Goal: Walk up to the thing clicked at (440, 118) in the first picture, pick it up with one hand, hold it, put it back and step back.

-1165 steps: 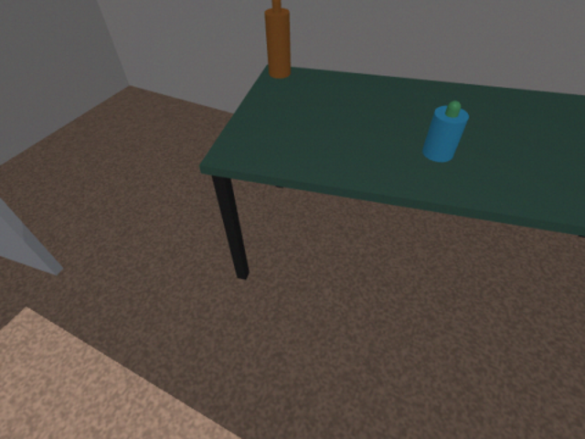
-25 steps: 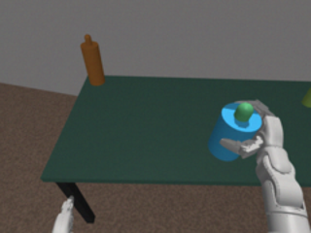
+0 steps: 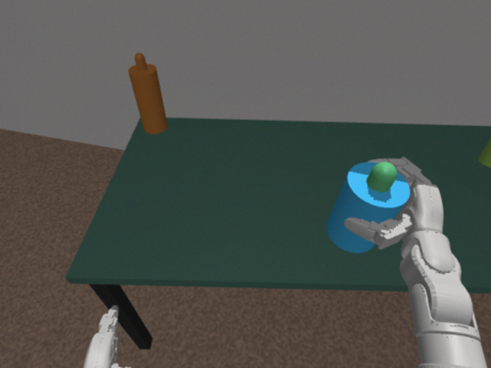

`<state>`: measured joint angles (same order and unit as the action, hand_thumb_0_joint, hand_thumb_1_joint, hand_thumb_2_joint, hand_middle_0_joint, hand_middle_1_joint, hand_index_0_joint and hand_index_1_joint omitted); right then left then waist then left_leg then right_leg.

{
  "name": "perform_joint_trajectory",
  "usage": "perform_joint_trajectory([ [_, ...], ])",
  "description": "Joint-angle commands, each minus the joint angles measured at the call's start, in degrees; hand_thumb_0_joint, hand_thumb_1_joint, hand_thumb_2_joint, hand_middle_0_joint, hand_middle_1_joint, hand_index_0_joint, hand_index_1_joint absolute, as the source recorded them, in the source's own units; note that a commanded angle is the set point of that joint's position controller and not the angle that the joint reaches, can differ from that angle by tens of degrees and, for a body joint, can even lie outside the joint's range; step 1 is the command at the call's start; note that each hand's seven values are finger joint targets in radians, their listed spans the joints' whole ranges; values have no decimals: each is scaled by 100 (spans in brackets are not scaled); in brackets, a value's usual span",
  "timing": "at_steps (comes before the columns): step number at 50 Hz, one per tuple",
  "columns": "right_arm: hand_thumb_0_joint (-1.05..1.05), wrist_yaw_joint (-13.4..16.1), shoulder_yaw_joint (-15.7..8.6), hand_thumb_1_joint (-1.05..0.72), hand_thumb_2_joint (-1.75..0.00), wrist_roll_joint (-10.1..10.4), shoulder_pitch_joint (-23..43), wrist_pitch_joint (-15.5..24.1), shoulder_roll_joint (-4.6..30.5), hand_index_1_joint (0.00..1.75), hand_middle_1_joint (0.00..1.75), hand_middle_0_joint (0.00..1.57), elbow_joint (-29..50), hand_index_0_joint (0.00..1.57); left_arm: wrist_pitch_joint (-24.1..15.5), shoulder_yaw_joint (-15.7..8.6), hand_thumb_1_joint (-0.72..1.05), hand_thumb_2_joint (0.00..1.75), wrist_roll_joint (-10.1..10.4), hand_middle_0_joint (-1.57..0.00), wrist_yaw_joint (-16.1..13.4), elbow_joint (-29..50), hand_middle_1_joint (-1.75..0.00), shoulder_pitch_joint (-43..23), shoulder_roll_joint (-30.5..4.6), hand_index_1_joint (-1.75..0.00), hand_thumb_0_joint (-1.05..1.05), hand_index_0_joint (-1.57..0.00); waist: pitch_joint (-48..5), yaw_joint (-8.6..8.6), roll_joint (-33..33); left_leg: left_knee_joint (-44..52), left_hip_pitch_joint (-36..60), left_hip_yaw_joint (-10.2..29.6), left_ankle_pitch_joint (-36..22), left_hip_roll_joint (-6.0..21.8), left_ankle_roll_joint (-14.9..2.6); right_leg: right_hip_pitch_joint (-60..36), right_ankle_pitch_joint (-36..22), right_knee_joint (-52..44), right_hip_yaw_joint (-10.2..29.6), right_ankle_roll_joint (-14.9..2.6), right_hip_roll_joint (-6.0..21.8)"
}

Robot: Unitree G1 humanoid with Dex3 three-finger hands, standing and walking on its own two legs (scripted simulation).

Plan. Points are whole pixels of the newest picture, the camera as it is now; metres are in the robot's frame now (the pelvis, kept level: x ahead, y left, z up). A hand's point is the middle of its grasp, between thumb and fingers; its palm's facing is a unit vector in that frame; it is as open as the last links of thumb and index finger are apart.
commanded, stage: hold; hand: right
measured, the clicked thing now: (367, 202) +0.34 -0.15 +0.13
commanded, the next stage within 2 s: crouch in 0.62 s
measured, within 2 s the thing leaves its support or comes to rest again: neither
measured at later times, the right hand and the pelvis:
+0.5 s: hand (375, 196) +0.35 -0.16 +0.15, palm faces +0.16 +0.99 +0.02, open 11.7 cm; pelvis +0.00 +0.00 +0.00, yaw +0 degrees
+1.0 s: hand (368, 199) +0.37 -0.17 +0.11, palm faces +0.18 +0.98 +0.02, open 11.7 cm; pelvis +0.00 +0.01 +0.00, yaw +0 degrees
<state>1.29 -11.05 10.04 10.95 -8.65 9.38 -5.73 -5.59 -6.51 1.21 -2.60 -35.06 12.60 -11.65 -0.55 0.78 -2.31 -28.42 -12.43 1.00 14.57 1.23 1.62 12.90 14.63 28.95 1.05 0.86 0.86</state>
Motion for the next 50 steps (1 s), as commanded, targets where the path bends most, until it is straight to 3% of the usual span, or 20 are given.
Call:
perform_joint_trajectory([
  [1, 0, 38, -131, 2, -128, 27, 2193, 576, 731, 141, 141, 121, 1525, 127, -394, -332, -53, 4, 8, -4, -120, 1002, -5, -376, -876, -5, 0, -5, -1334, 41, 269, 372, 148, -343, -1083, -158, -90, -715, -890, -388, -185, -103, -55],
  [2, 0, 33, -95, 1, -128, -3, 2163, 586, 701, 141, 141, 121, 1518, 127, -381, -132, -53, 4, 8, -4, -87, 852, -5, -348, -621, -5, 0, -5, -1318, -21, 69, 369, 131, -330, -1106, -137, -103, -691, -935, -376, -197, -89, -78],
  [4, 0, 55, -179, 3, -129, -40, 2163, 577, 857, 142, 142, 121, 1582, 127, -397, -364, -53, 4, 3, -4, -110, 999, -5, -435, -902, -4, 0, -4, -1307, 17, -42, 374, 69, -349, -1014, -168, -123, -728, -850, -448, -160, -51, -17],
  [6, 0, 40, -19, 1, -127, -22, 2050, 542, 617, 140, 140, 120, 1454, 126, -375, -95, -53, 5, 2, -4, -34, 696, -5, -401, -552, -5, 0, -5, -927, -6, -89, 439, 8, -352, -818, -164, -119, -460, -627, -486, -153, -59, -34],
  [9, 0, 32, -225, 2, -130, -3, 1763, 453, 797, 143, 143, 122, 1398, 128, -377, -156, -53, 4, 9, -4, -2, 727, -5, -691, -643, -4, 0, -5, -820, -91, -73, 479, 34, -337, -649, -172, -121, -280, -466, -527, -151, -74, -35],
  [13, 0, 37, -357, 2, -131, 71, 2039, 396, 878, 144, 144, 123, 1683, 129, -390, -303, -54, 4, 0, -4, -30, 1023, -5, -828, -882, -4, 0, -5, -1419, -33, 379, 429, 308, -337, -1179, -173, -74, -589, -991, -371, -160, -122, -42],
  [17, 0, 30, -313, 2, -132, 66, 1836, 389, 780, 145, 145, 123, 1270, 130, -361, -386, -55, 5, 3, -4, -92, 935, -5, -713, -945, -5, 0, -4, -1268, 16, 717, 441, 251, -322, -1284, -138, -25, -574, -1051, -325, -199, -158, -83],
  [19, 0, 10, -225, 2, -131, 65, 2001, 424, 716, 144, 144, 123, 1326, 129, -386, -201, -54, 5, 20, -4, -81, 981, -5, -781, -739, -5, 0, -5, -1183, -13, 593, 456, 205, -309, -1197, -123, -33, -572, -981, -346, -212, -158, -93],
  [20, 0, 20, -297, 3, -130, 54, 2199, 424, 827, 143, 143, 122, 1343, 128, -404, -381, -53, 4, 11, -4, -123, 1114, -5, -729, -977, -4, 0, -4, -1344, 70, 624, 442, 173, -309, -1260, -140, -39, -698, -1033, -352, -197, -170, -67],
  [22, 0, 15, -104, 2, -130, 28, 2185, 436, 674, 143, 143, 122, 1479, 129, -384, -117, -54, 5, 17, -4, -63, 836, -5, -520, -633, -5, 0, -4, -1144, 1, 233, 414, 129, -310, -1249, -130, -74, -636, -1051, -384, -219, -122, -79],
  [25, 0, 26, -172, 0, -130, -15, 2218, 413, 785, 142, 142, 122, 1433, 128, -394, -241, -54, 4, 8, -4, -72, 864, -5, -489, -743, -5, 0, -4, -1186, 65, 129, 440, 125, -314, -1233, -128, -73, -673, -1021, -403, -219, -125, -83],
  [26, 0, 33, -212, 2, -130, -5, 2268, 391, 836, 143, 143, 122, 1461, 128, -386, -323, -53, 4, 0, -4, -74, 767, -5, -435, -875, -4, 0, -5, -1117, 58, 135, 443, 70, -340, -1128, -150, -85, -633, -923, -447, -198, -114, -60],
  [27, 0, 13, -157, 0, -130, -16, 2171, 359, 762, 143, 143, 123, 1361, 129, -369, -141, -53, 4, 6, -4, -35, 543, -5, -357, -630, -4, 0, -5, -1030, 10, 47, 439, 63, -333, -1120, -139, -87, -609, -921, -441, -205, -105, -73],
  [31, 0, 69, -381, -1, -131, 26, 2124, 313, 924, 144, 144, 124, 1414, 130, -340, -354, -53, 4, 2, -4, -40, 731, -5, -548, -859, -5, 0, -5, -1240, -38, 257, 427, 254, -343, -1397, -151, -80, -621, -1212, -369, -192, -113, -67],
  [35, 0, 65, -316, 1, -131, 33, 2254, 314, 873, 144, 144, 123, 1396, 130, -351, -139, -54, 4, 28, -4, -18, 897, -5, -883, -668, -5, 0, -5, -1150, -121, 349, 454, 275, -323, -1183, -151, -84, -511, -1021, -406, -192, -110, -64],
  [36, 0, 58, -265, 9, -134, 37, 2231, 289, 811, 145, 145, 120, 1350, 128, -372, -304, -53, 5, 21, -5, -44, 1059, -6, -917, -861, -5, 0, -6, -1355, -40, 457, 450, 319, -329, -1232, -156, -70, -635, -1048, -398, -188, -121, -50],
  [40, 0, 27, -291, -1, -127, 8, 2212, 226, 772, 141, 141, 124, 872, 130, -373, -24, -55, 5, 34, -4, -47, 1221, -4, -758, -641, -4, 0, -3, -1204, 22, 651, 446, 238, -313, -1338, -144, -39, -597, -1115, -364, -215, -162, -67],
  [43, 0, -7, -371, 1, -126, -8, 2380, 266, 795, 140, 140, 122, 274, 128, -370, 57, -56, 6, 32, -4, -9, 929, -4, -425, -495, -4, 0, -3, -741, 114, 634, 550, -95, -283, -780, -132, -27, -347, -530, -457, -238, -194, -90],
  [47, 0, -23, -592, -1, -123, -59, 3243, 606, 1218, 137, 137, 121, -295, 126, -424, -464, -56, 5, -18, -4, -7, 786, -4, -356, -1065, -4, 0, -4, -825, 363, 422, 443, -479, -187, -655, -110, -41, -241, -321, -359, -247, -214, -86],
  [50, 0, -62, -549, -1, -122, -103, 3876, 1095, 1295, 135, 135, 119, -461, 125, -548, -317, -55, 5, -28, -4, -14, 1096, -4, -479, -916, -4, 0, -4, -1344, 407, 441, 262, -483, -98, -798, -70, -35, -262, -485, -99, -227, -216, -95],
])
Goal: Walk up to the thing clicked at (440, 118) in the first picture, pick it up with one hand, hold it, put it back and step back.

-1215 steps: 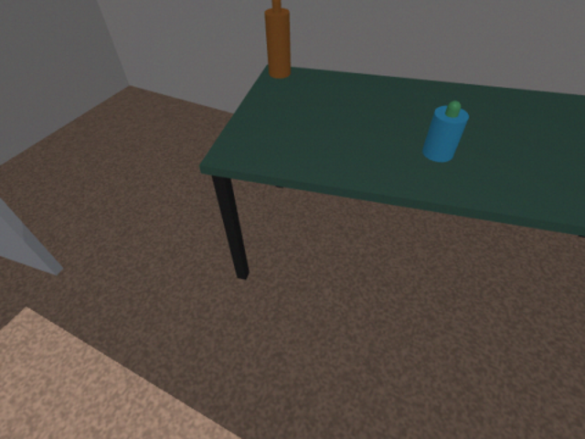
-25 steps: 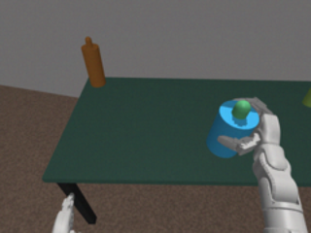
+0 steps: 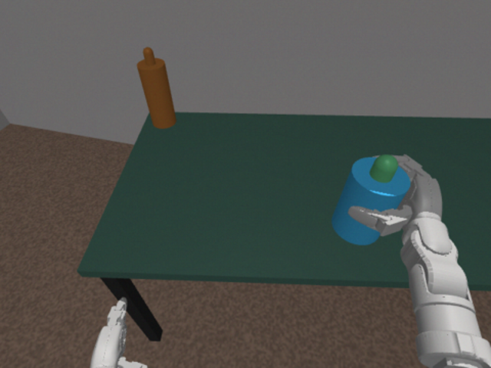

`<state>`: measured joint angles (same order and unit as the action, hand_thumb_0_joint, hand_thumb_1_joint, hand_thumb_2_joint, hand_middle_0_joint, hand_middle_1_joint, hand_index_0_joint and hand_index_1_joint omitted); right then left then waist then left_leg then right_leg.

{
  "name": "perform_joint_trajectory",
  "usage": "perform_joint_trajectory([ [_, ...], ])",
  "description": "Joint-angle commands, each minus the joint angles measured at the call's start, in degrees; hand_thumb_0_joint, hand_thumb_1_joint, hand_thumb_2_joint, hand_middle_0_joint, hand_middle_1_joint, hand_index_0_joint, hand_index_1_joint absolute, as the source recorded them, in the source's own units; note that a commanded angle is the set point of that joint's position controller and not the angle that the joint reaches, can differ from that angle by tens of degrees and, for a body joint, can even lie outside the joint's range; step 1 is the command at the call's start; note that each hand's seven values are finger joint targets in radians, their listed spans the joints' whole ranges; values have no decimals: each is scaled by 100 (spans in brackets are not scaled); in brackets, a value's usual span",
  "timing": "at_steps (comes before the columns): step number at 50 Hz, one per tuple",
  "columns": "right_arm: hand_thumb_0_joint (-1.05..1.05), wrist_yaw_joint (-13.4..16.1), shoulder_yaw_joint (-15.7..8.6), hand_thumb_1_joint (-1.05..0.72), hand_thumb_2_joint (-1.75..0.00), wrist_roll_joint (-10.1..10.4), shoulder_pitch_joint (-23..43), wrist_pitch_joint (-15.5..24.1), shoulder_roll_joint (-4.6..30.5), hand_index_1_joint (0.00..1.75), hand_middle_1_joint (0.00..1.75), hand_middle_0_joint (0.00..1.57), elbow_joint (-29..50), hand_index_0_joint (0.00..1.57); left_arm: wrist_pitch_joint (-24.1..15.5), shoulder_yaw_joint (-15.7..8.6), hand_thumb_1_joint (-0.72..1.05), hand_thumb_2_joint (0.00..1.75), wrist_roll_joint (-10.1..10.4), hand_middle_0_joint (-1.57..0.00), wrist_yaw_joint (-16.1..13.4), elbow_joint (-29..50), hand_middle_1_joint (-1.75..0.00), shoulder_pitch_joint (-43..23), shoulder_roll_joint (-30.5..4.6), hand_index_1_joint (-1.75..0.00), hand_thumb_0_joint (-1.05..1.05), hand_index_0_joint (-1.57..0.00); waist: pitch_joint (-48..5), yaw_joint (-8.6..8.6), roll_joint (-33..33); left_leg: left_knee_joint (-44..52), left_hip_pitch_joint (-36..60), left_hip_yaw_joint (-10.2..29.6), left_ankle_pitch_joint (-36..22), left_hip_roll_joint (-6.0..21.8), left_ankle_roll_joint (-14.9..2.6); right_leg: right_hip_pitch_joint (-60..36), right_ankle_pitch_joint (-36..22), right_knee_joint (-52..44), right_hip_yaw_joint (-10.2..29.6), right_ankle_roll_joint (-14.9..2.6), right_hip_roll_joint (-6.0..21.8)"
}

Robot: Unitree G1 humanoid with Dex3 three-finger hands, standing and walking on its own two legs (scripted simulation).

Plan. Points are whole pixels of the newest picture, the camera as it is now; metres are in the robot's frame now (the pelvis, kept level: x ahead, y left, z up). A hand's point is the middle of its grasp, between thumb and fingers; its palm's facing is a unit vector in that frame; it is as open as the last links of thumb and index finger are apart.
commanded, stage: crouch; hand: right
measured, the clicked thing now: (370, 195) +0.38 -0.16 +0.11
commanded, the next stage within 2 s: lower in 1.14 s
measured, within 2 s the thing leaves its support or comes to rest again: neither
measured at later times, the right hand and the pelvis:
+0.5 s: hand (369, 175) +0.48 -0.20 +0.06, palm faces +0.18 +0.98 +0.02, open 11.7 cm; pelvis -0.01 -0.01 -0.03, yaw +2 degrees
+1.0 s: hand (369, 173) +0.51 -0.22 +0.03, palm faces +0.19 +0.98 +0.01, open 11.7 cm; pelvis +0.00 -0.02 -0.05, yaw +2 degrees
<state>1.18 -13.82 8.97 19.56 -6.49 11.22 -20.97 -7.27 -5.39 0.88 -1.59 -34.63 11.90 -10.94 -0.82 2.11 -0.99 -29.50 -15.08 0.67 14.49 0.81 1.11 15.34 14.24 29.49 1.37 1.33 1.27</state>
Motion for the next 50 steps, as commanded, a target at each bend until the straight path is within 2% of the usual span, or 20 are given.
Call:
perform_joint_trajectory([
  [1, 0, -42, -354, -1, -121, 0, 3375, 1068, 1293, 135, 135, 119, 1271, 124, -446, -393, -55, 5, 23, -4, -142, 1438, -4, -570, -973, -4, 0, -4, -1905, 248, 285, 274, -82, -75, -934, -53, 20, -771, -601, -78, -229, -240, -103],
  [4, 0, -102, -381, 2, -119, -10, 2958, 1358, 1198, 133, 133, 117, -311, 122, -437, -148, -56, 6, 16, -4, -187, 1261, -5, -418, -742, -5, 0, -4, -1484, 233, 475, 77, -328, -152, -930, -104, 22, -238, -561, 54, -187, -251, -87],
  [5, 0, -131, -433, 5, -119, -15, 3120, 1501, 1297, 132, 132, 115, -510, 121, -439, -293, -56, 6, -20, -4, -208, 1084, -5, -460, -873, -5, 0, -4, -1457, 231, 289, -21, -529, -129, -826, -94, 9, -59, -450, 138, -196, -236, -75],
  [7, 0, -129, -638, 5, -119, -70, 4001, 1795, 1773, 132, 132, 115, -379, 120, -479, -294, -55, 6, -58, -4, -206, 1155, -5, -515, -927, -5, 0, -4, -1952, 251, -129, -215, -649, -106, -788, -86, -37, -2, -426, 325, -190, -191, -47],
  [10, 0, -158, -593, 4, -122, -129, 3987, 2005, 1763, 135, 135, 116, -1225, 122, -474, -26, -55, 6, -67, -5, -161, 1254, -5, -228, -732, -5, 0, -5, -1873, 287, -199, -384, -830, -83, -703, -88, -62, 408, -328, 538, -181, -166, -60],
  [11, 0, -155, -705, 6, -123, -145, 4131, 2113, 1913, 135, 135, 116, -1314, 122, -506, 15, -55, 6, -73, -5, -156, 1584, -5, -350, -764, -5, 0, -5, -2261, 299, -114, -459, -694, -97, -853, -104, -56, 381, -489, 612, -163, -165, -50],
  [16, 0, -206, -925, 6, -129, -217, 4674, 2442, 2376, 142, 142, 120, -1994, 127, -483, -333, -55, 6, -120, -5, -190, 2141, -5, -259, -1258, -5, 0, -5, -2698, 529, -65, -705, -977, -84, -1016, -162, -53, 481, -663, 926, -140, -180, -24],
  [21, 0, -313, -820, 6, -130, -276, 4870, 2722, 2231, 142, 142, 120, -2669, 127, -437, 209, -54, 5, -154, -5, -79, 2069, -6, 310, -649, -5, 0, -5, -2459, 568, -275, -935, -1482, -118, -684, -212, -95, 947, -367, 1099, -123, -179, -16],
  [25, 0, -321, -1184, 3, -129, -373, 5162, 2823, 2946, 141, 141, 120, -2654, 126, -410, -392, -55, 5, -225, -5, -119, 2589, -6, 478, -1342, -5, 0, -5, -3040, 741, -392, -1174, -1736, -131, -1021, -229, -89, 721, -856, 1402, -89, -168, 3],
  [26, 0, -365, -947, 4, -129, -376, 5066, 2798, 2560, 141, 141, 119, -2852, 126, -367, -147, -54, 5, -239, -5, -65, 2273, -6, 772, -1040, -5, 0, -6, -2834, 712, -585, -1250, -1968, -153, -946, -248, -112, 684, -992, 1425, -63, -133, 26],
  [27, 0, -382, -951, 3, -129, -352, 5219, 2845, 2489, 141, 141, 120, -2824, 126, -371, -173, -54, 5, -253, -5, -42, 2337, -6, 771, -1022, -5, 0, -6, -2886, 754, -656, -1303, -2172, -171, -927, -261, -122, 657, -1233, 1532, -23, -118, 38],
  [31, 0, -399, -1079, 0, -125, -397, 5383, 2904, 2731, 137, 137, 118, -2526, 123, -373, -356, -55, 6, -258, -5, -13, 2949, -5, 381, -1292, -5, 0, -5, -3568, 719, -714, -1497, -2085, -219, -1268, -291, -138, 381, -2016, 1782, 32, -91, 94],
  [33, 0, -435, -865, 0, -127, -409, 5310, 2880, 2415, 138, 138, 119, -2780, 125, -315, -306, -55, 6, -261, -5, 29, 2667, -5, 616, -1162, -5, 0, -5, -3407, 738, -888, -1541, -2288, -244, -1112, -310, -160, 383, -2081, 1821, 75, -66, 121],
  [34, 0, -429, -1002, -1, -127, -409, 5270, 2872, 2549, 138, 138, 119, -2799, 125, -282, -398, -55, 6, -261, -5, 30, 2506, -5, 757, -1244, -5, 0, -5, -3361, 702, -924, -1575, -2395, -263, -1036, -336, -169, 413, -2181, 1799, 133, -34, 152],
  [41, 0, -351, -1240, -1, -128, -498, 5500, 2928, 2856, 140, 140, 121, -3042, 126, -230, -180, -55, 6, -240, -5, 52, 3446, -5, 368, -1171, -5, 0, -5, -3293, 844, -295, -1636, -1912, -229, -1139, -305, -122, 1237, -1125, 1883, -7, -177, 37],
  [44, 0, -413, -1232, -3, -129, -601, 5298, 2931, 2962, 141, 141, 122, -3404, 128, -100, -235, -55, 5, -267, -5, 90, 2769, -5, 1178, -1060, -5, 0, -5, -2919, 939, -545, -1731, -2240, -188, -1121, -286, -128, 1502, -1000, 1978, -54, -197, -3],
  [45, 0, -430, -1331, -2, -130, -597, 5411, 2959, 3103, 143, 143, 123, -3177, 129, -113, -137, -55, 5, -262, -5, 114, 3093, -5, 925, -1000, -5, 0, -5, -3169, 895, -671, -1767, -2197, -153, -1197, -268, -127, 1442, -1100, 2041, -54, -203, -3],
  [46, 0, -439, -1312, -4, -131, -629, 5892, 3003, 3264, 143, 143, 124, -2730, 129, -105, -307, -54, 5, -275, -5, 95, 3133, -5, 911, -1132, -5, 0, -5, -3396, 900, -872, -1808, -2309, -157, -1126, -276, -145, 1241, -1113, 2053, -37, -187, 11],
  [47, 0, -418, -1406, -2, -131, -648, 5595, 2951, 3325, 144, 143, 124, -3156, 129, -114, -550, -55, 5, -277, -5, 65, 3340, -5, 742, -1394, -5, 0, -5, -3245, 959, -712, -1828, -2475, -183, -1050, -282, -154, 1248, -1085, 2098, -14, -195, 33],
  [50, 0, -444, -1302, 0, -132, -623, 5813, 2967, 3131, 144, 144, 123, -3101, 129, -123, -430, -55, 6, -299, -5, 82, 3364, -5, 706, -1289, -5, 0, -5, -3238, 995, -871, -1872, -2615, -203, -865, -280, -165, 1360, -855, 2157, 16, -179, 45],
])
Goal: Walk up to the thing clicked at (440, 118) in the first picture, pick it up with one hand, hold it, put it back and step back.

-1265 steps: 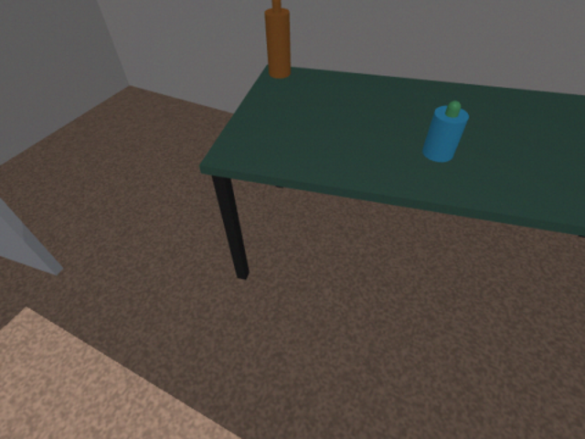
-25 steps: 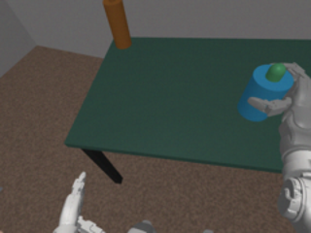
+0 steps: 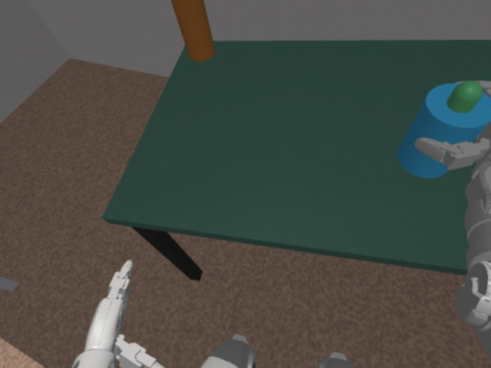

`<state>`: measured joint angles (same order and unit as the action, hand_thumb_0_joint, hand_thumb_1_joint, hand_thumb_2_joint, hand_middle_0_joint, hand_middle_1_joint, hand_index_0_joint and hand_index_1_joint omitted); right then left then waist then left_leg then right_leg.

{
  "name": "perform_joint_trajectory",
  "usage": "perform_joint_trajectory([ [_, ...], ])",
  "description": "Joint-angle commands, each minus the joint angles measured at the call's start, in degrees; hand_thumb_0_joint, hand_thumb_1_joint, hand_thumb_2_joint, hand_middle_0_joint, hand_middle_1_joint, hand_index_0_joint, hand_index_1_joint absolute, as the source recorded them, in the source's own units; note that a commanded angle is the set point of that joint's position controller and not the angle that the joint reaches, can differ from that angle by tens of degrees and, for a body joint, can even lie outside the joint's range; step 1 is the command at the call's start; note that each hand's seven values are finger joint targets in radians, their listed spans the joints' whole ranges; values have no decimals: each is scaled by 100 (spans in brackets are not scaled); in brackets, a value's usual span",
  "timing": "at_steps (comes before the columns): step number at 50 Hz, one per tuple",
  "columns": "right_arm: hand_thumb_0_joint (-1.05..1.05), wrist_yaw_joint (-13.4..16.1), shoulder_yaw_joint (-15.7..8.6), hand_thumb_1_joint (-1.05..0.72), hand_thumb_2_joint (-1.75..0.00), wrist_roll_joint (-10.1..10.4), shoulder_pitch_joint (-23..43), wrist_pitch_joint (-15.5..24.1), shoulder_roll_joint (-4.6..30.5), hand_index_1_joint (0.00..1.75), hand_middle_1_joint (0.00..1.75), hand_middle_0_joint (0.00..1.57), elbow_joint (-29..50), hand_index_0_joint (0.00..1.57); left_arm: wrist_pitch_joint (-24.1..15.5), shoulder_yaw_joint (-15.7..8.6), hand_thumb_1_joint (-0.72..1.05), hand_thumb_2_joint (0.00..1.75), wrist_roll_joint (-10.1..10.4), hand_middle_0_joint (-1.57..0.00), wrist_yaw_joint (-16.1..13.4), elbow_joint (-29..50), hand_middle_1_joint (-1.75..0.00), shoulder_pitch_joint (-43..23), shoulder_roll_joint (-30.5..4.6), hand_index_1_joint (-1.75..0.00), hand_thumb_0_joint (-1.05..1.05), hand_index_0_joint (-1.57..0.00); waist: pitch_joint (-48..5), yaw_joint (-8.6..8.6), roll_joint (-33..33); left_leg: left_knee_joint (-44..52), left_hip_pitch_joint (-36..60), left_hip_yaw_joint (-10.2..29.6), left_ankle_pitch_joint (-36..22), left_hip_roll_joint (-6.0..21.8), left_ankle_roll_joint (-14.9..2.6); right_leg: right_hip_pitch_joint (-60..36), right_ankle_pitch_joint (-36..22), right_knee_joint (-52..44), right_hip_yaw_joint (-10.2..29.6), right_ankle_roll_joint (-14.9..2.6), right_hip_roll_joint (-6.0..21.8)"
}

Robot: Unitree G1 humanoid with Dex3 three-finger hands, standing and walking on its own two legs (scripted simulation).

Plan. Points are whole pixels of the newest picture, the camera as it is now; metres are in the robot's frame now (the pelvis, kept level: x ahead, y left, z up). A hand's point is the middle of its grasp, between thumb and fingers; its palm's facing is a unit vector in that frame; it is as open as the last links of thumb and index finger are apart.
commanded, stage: crouch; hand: right
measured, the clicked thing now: (444, 126) +0.51 -0.20 +0.08
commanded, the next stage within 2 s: lower in 0.14 s
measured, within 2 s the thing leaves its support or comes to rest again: rests again in 1.18 s
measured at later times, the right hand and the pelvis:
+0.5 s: hand (446, 132) +0.53 -0.22 +0.04, palm faces +0.22 +0.98 +0.01, open 11.7 cm; pelvis +0.00 +0.00 -0.02, yaw +1 degrees
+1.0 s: hand (434, 143) +0.54 -0.22 +0.00, palm faces +0.23 +0.97 +0.00, open 11.7 cm; pelvis -0.02 +0.00 -0.05, yaw +1 degrees
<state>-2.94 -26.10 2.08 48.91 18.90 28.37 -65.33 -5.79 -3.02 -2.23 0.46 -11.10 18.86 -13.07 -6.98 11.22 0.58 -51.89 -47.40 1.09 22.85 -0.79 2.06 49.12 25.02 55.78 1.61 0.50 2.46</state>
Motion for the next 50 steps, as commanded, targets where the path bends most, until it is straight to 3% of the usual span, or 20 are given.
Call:
perform_joint_trajectory([
  [1, 0, -69, -7, 2, -131, 99, 3003, 441, 1291, 143, 143, 123, 1396, 129, -289, -453, -55, 6, 17, -5, -109, 1108, -5, -53, -858, -5, 0, -4, -2762, 120, -1084, 363, 663, -247, -1738, -121, -245, -2042, -1946, -415, -12, -90, -74],
  [4, 0, -95, -103, 2, -130, 45, 3028, 411, 1525, 143, 142, 122, 1134, 128, -289, -354, -56, 6, 12, -5, -123, 1304, -4, -201, -874, -5, 0, -4, -2971, 84, -983, 284, 780, -241, -1810, -131, -233, -1858, -1914, -308, -17, -106, -88],
  [7, 0, -91, -238, 2, -132, 10, 2979, 363, 1789, 144, 144, 123, 1099, 130, -223, -670, -56, 6, 20, -4, -162, 1358, -4, -16, -1212, -5, 0, -4, -3164, 150, -996, 224, 823, -278, -1929, -148, -239, -1944, -2124, -283, 36, -91, -81],
  [9, 0, -105, -218, 0, -132, -7, 2981, 334, 1751, 145, 145, 125, 1015, 131, -174, -469, -55, 6, 11, -4, -133, 1120, -4, 247, -992, -5, 0, -4, -3012, 141, -1125, 209, 752, -266, -1944, -150, -238, -1806, -2119, -237, 11, -93, -85],
  [11, 0, -83, -394, 0, -132, -7, 2920, 359, 1939, 145, 145, 125, 930, 130, -179, -559, -55, 5, 11, -4, -142, 1387, -4, -18, -1105, -4, 0, -4, -2889, 166, -960, 182, 680, -284, -1890, -161, -239, -1650, -2048, -205, 20, -96, -75],
  [14, 0, -87, -359, 2, -131, -48, 2969, 420, 1852, 144, 144, 123, 756, 129, -147, -157, -56, 6, -25, -4, -78, 1441, -4, 78, -761, -4, 0, -4, -2756, 175, -927, 122, 668, -265, -1912, -163, -227, -1394, -1960, -125, -16, -113, -87],
  [16, 0, -116, -386, 2, -131, -51, 2702, 443, 1802, 143, 143, 123, 382, 129, -153, -231, -56, 6, -4, -4, -77, 1526, -4, 87, -794, -5, 0, -4, -2515, 321, -682, 67, 706, -245, -1896, -157, -204, -946, -1704, -53, -24, -146, -97],
  [18, 0, -173, -322, 0, -131, -129, 2832, 489, 1848, 143, 143, 122, 491, 129, -125, -218, -56, 6, -51, -5, -61, 1458, -4, 154, -759, -5, 0, -4, -2719, 283, -974, -72, 506, -222, -1930, -156, -217, -1092, -1858, 42, -25, -131, -92],
  [19, 0, -195, -354, 0, -132, -125, 2877, 526, 1912, 144, 144, 123, 606, 130, -106, -494, -56, 6, -60, -4, -82, 1484, -4, 292, -999, -5, 0, -4, -2809, 413, -1060, -108, 290, -246, -1889, -171, -232, -1248, -1922, 97, 23, -130, -58],
  [22, 0, -172, -478, -2, -133, -144, 2830, 558, 2080, 146, 146, 125, 640, 131, -95, -612, -56, 6, -89, -5, -76, 1861, -4, 147, -1202, -5, 0, -4, -3086, 396, -1142, -223, 139, -293, -1877, -191, -249, -1431, -2175, 230, 82, -102, -28],
  [26, 0, -147, -582, 2, -131, -114, 3075, 656, 2143, 144, 144, 123, 933, 130, -49, -540, -56, 7, -97, -4, -66, 2075, -4, 124, -1091, -5, 0, -3, -3394, 483, -1320, -327, 213, -316, -1929, -200, -259, -1338, -2173, 369, 95, -91, -26],
  [29, 0, -149, -425, 1, -132, -183, 3160, 726, 2024, 146, 146, 125, 890, 131, 0, -376, -57, 7, -129, -4, -63, 1878, -4, 278, -941, -5, 0, -3, -3385, 510, -1608, -429, -114, -364, -1781, -231, -280, -1522, -2404, 439, 142, -45, 17],
  [31, 0, -115, -483, 1, -133, -231, 3265, 769, 2214, 146, 146, 125, 1082, 132, 27, -354, -57, 8, -141, -4, -65, 1900, -4, 210, -944, -5, 0, -3, -3682, 461, -1793, -490, -72, -345, -1921, -230, -282, -1626, -2615, 529, 152, -41, 14],
  [32, 0, -90, -533, 1, -133, -273, 3305, 771, 2343, 146, 146, 126, 1065, 132, 46, -416, -57, 7, -155, -4, -73, 1871, -4, 233, -999, -5, 0, -3, -3655, 478, -1780, -498, -95, -335, -1931, -226, -281, -1543, -2557, 571, 142, -51, 8],
  [34, 0, -77, -485, 2, -133, -258, 2863, 737, 2105, 147, 147, 126, 498, 132, 94, -419, -56, 7, -193, -4, -63, 1646, -4, 256, -1021, -5, 0, -3, -3025, 550, -1702, -558, -465, -386, -1677, -248, -304, -1228, -2421, 547, 179, -15, 50],
  [37, 0, -22, -560, 1, -133, -332, 3149, 821, 2287, 146, 146, 125, 602, 132, 104, -439, -55, 6, -205, -4, -53, 2038, -4, -48, -1049, -4, 0, -4, -3234, 537, -1833, -621, -559, -400, -1527, -258, -327, -1289, -2329, 572, 210, -10, 77],
  [40, 0, -30, -531, 2, -133, -357, 2955, 825, 2166, 146, 146, 125, 106, 131, 134, -332, -55, 6, -229, -4, -22, 2236, -4, 48, -988, -4, 0, -4, -2921, 755, -1500, -609, -594, -439, -1365, -281, -313, -876, -1821, 614, 216, -58, 69],
  [42, 0, -26, -638, 1, -132, -380, 3137, 888, 2504, 145, 145, 124, 511, 130, 159, -393, -55, 5, -213, -4, -36, 2253, -4, 149, -1025, -4, 0, -4, -3287, 682, -1715, -657, -458, -413, -1418, -261, -312, -936, -1776, 646, 191, -64, 56],
  [47, 0, -40, -630, -1, -132, -363, 2991, 846, 2507, 145, 145, 124, 156, 130, 200, -445, -55, 5, -199, -5, -36, 2547, -4, 177, -1102, -4, 0, -4, -3068, 790, -1596, -674, -594, -441, -1134, -273, -309, -633, -1317, 686, 210, -77, 41],
  [50, 0, -16, -671, 2, -128, -368, 3296, 862, 2607, 141, 141, 122, 605, 128, 217, -535, -55, 6, -205, -4, -53, 2515, -4, 276, -1169, -4, 0, -4, -3339, 744, -1835, -753, -617, -418, -1166, -272, -310, -713, -1347, 730, 210, -71, 48],
])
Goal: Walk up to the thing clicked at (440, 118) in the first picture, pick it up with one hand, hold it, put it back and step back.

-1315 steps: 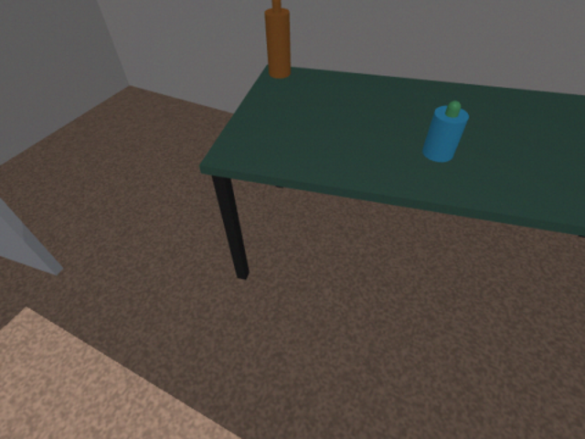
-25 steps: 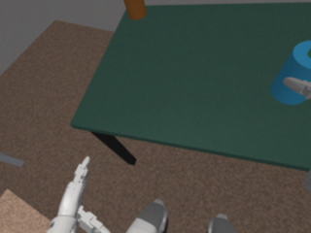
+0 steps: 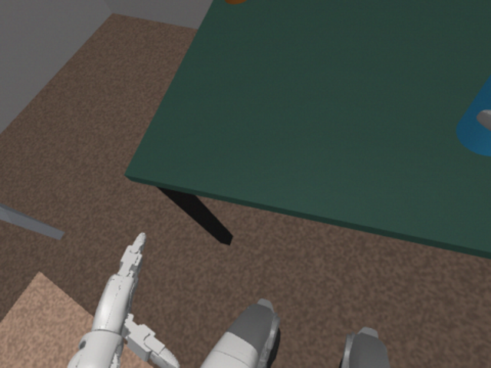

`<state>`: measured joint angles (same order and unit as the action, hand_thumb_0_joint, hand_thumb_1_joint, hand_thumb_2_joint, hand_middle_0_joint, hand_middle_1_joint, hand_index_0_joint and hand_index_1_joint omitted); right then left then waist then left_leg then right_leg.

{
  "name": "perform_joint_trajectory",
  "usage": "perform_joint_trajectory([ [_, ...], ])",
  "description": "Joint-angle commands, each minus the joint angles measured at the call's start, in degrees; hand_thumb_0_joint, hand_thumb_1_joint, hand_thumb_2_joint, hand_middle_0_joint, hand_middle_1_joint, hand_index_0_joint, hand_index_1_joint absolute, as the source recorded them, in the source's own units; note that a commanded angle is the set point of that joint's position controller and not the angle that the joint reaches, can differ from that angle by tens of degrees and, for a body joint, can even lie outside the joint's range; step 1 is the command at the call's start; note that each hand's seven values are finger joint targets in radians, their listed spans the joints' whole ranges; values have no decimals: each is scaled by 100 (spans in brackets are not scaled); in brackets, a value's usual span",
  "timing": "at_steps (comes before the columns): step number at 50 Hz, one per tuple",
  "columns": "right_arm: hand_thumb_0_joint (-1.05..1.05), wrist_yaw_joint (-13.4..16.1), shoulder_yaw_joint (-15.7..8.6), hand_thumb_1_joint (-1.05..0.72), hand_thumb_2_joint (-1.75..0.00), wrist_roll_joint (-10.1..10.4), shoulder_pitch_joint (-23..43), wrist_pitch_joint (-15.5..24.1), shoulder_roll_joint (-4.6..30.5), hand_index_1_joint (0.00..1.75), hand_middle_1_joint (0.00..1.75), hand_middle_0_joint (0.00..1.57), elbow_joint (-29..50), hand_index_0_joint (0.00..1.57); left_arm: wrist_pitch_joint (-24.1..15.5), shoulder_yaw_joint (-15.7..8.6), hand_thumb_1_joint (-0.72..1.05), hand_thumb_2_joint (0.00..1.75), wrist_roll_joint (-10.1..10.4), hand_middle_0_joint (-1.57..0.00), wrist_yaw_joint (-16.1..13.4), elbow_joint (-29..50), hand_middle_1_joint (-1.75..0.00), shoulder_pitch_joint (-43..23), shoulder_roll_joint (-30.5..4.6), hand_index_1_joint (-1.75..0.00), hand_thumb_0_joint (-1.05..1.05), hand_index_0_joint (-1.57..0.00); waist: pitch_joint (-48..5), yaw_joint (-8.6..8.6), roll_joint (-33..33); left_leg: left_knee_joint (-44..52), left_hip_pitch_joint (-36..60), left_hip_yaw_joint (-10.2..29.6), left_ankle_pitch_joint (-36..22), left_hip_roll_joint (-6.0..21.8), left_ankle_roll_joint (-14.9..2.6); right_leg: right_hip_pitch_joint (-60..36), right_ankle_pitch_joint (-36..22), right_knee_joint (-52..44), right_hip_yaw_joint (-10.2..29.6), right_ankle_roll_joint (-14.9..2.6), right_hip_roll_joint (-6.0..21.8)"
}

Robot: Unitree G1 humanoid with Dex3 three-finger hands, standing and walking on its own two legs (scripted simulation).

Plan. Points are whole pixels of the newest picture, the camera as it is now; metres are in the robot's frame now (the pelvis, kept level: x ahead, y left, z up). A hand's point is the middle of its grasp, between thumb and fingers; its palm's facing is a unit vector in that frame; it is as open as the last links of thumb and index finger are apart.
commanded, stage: lower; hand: right
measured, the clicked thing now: out of the picture +0.55 -0.22 +0.05
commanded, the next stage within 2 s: loosen in 0.32 s
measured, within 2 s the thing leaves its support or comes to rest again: rests again in 0.18 s
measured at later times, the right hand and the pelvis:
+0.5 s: hand out of the picture +0.56 -0.24 +0.03, palm faces +0.26 +0.96 +0.01, open 11.7 cm; pelvis +0.01 +0.00 -0.01, yaw +0 degrees
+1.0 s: hand out of the picture +0.55 -0.24 +0.03, palm faces +0.26 +0.97 +0.01, open 12.4 cm; pelvis +0.00 +0.00 -0.01, yaw +0 degrees
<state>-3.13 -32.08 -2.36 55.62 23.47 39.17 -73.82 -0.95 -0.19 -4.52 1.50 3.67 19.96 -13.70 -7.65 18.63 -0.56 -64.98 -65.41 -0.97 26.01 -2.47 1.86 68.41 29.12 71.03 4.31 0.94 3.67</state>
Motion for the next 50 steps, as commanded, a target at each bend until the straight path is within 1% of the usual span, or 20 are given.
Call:
perform_joint_trajectory([
  [1, 0, 6, -17, 2, -129, 48, 2364, 360, 1442, 142, 142, 123, 943, 129, -264, -737, -55, 5, 10, -4, -144, 981, -4, 111, -1037, -4, 0, -4, -2924, 13, -1538, 563, 1151, -204, -1444, -110, -289, -2339, -1657, -741, -97, -131, -97],
  [2, 0, 1, -46, 1, -127, 86, 2512, 401, 1463, 140, 140, 121, 1291, 127, -263, -845, -55, 6, 20, -4, -152, 889, -4, 190, -1092, -4, 0, -4, -3067, 50, -1630, 538, 1158, -195, -1503, -106, -287, -2363, -1689, -706, -73, -134, -87],
  [4, 0, 7, -19, 1, -125, 36, 2611, 417, 1475, 138, 138, 119, 1218, 125, -273, -684, -55, 6, -6, -4, -148, 993, -4, -23, -989, -4, 0, -4, -3097, 9, -1734, 481, 1097, -206, -1419, -111, -304, -2357, -1665, -709, -67, -111, -83],
  [6, 0, -9, -60, 0, -125, 23, 2722, 465, 1613, 138, 138, 120, 1467, 125, -269, -764, -55, 5, -2, -4, -180, 1131, -4, -89, -1092, -4, 0, -4, -3448, 37, -1770, 472, 1199, -208, -1485, -123, -303, -2526, -1741, -676, -55, -108, -68],
  [8, 0, -27, -12, 2, -124, 11, 2711, 492, 1596, 137, 137, 119, 1448, 124, -255, -553, -55, 6, -13, -4, -171, 1130, -4, -52, -963, -4, 0, -3, -3598, -25, -1858, 405, 1374, -192, -1671, -119, -288, -2469, -1912, -600, -87, -115, -96],
  [9, 0, -29, -77, 2, -125, 9, 2698, 485, 1696, 138, 138, 119, 1476, 124, -236, -641, -55, 6, -3, -4, -191, 1155, -4, 81, -1018, -4, 0, -4, -3680, 22, -1846, 440, 1409, -199, -1717, -128, -282, -2567, -1968, -587, -80, -116, -97],
  [10, 0, -26, -52, 3, -123, 0, 2466, 453, 1655, 135, 135, 117, 1318, 122, -220, -538, -57, 7, 2, -4, -184, 1152, -4, 87, -971, -5, 0, -3, -3592, -43, -1839, 418, 1458, -197, -1775, -123, -276, -2489, -2014, -581, -101, -124, -121],
  [11, 0, -48, -70, 2, -123, 24, 2430, 454, 1639, 136, 135, 117, 1317, 123, -206, -630, -55, 6, 0, -4, -196, 1056, -4, 205, -998, -4, 0, -3, -3458, 77, -1833, 432, 1367, -199, -1825, -127, -268, -2481, -2081, -519, -85, -131, -92],
  [12, 0, -44, -62, 1, -122, 19, 2217, 416, 1584, 134, 134, 117, 1166, 122, -176, -644, -56, 6, 1, -4, -183, 975, -4, 327, -1011, -5, 0, -3, -3341, 42, -1772, 426, 1305, -217, -1830, -138, -269, -2461, -2118, -541, -85, -132, -108],
  [15, 0, -43, -61, -2, -121, 82, 2368, 437, 1510, 134, 134, 118, 1358, 123, -175, -630, -55, 6, -9, -4, -157, 1057, -4, 224, -994, -4, 0, -4, -3257, 51, -1890, 367, 1086, -225, -1796, -145, -293, -2544, -2284, -513, -51, -100, -73],
  [19, 0, -17, -38, -2, -119, 78, 2189, 448, 1444, 132, 132, 118, 1297, 123, -153, -877, -56, 6, -5, -4, -147, 981, -4, 276, -1122, -4, 0, -4, -3173, 113, -1808, 320, 1095, -211, -1917, -143, -278, -2406, -2327, -409, -56, -128, -70],
  [22, 0, -17, -31, 7, -110, 81, 2116, 447, 1258, 127, 127, 119, 1145, 124, -162, -744, -56, 6, -2, -5, -110, 1030, -4, 178, -979, -4, 0, -4, -3100, 102, -1595, 288, 1127, -173, -2007, -135, -256, -2140, -2251, -340, -63, -168, -72],
  [25, 0, -37, -51, 15, -86, 59, 2238, 453, 1389, 103, 103, 109, 1373, 112, -149, -733, -53, 4, 10, -5, -108, 1282, -4, 30, -1045, -4, 0, -5, -3460, 75, -1738, 270, 1176, -205, -1896, -138, -275, -2420, -2277, -407, -23, -139, -49],
  [26, 0, -29, 40, 16, -78, 30, 2059, 402, 1226, 97, 97, 106, 1079, 108, -128, -745, -53, 4, 17, -5, -108, 1366, -5, 98, -1059, -4, 0, -5, -3326, 112, -1580, 297, 1169, -238, -1829, -153, -275, -2373, -2184, -456, -26, -139, -66],
  [29, 0, -16, -7, 23, -57, 27, 2178, 395, 1338, 83, 83, 101, 1228, 103, -80, -713, -53, 4, 15, -5, -103, 1232, -5, 287, -1015, -4, 0, -5, -3378, 101, -1724, 299, 1228, -236, -1865, -141, -265, -2411, -2201, -466, -34, -129, -72],
  [34, 0, -1, -7, 36, -48, 65, 2155, 355, 1283, 70, 70, 83, 1319, 85, -54, -812, -55, 6, 21, -5, -102, 1040, -4, 393, -1051, -5, 0, -4, -3005, 65, -1825, 289, 820, -272, -1611, -153, -303, -2499, -2270, -532, 11, -95, -26],
  [39, 0, 19, 47, 36, -41, 39, 2182, 371, 1201, 61, 61, 75, 1219, 76, -103, -742, -56, 6, 1, -5, -95, 1111, -4, 99, -996, -5, 0, -4, -3054, 68, -1604, 286, 1049, -210, -1737, -136, -279, -2165, -2027, -429, -38, -144, -62],
  [42, 0, 33, -20, 34, -36, 40, 2409, 419, 1316, 53, 53, 67, 1376, 68, -106, -714, -56, 6, 6, -5, -111, 1238, -4, 88, -1016, -5, 0, -4, -3477, 84, -1765, 241, 1146, -229, -1812, -140, -285, -2462, -2224, -429, -13, -128, -62],
  [47, 0, 73, -59, 29, -34, -14, 2398, 441, 1487, 47, 47, 58, 1373, 58, -59, -725, -56, 6, 5, -5, -115, 1198, -4, 184, -1045, -5, 0, -4, -3484, 55, -1900, 248, 1072, -255, -1771, -146, -296, -2614, -2383, -450, 4, -111, -48],
  [50, 0, 108, -32, 29, -34, -16, 2380, 432, 1448, 46, 46, 56, 1253, 56, -25, -797, -56, 6, -10, -5, -107, 1037, -4, 314, -1069, -5, 0, -4, -3119, 120, -1854, 290, 919, -266, -1539, -156, -309, -2411, -2042, -536, 0, -98, -63],
])
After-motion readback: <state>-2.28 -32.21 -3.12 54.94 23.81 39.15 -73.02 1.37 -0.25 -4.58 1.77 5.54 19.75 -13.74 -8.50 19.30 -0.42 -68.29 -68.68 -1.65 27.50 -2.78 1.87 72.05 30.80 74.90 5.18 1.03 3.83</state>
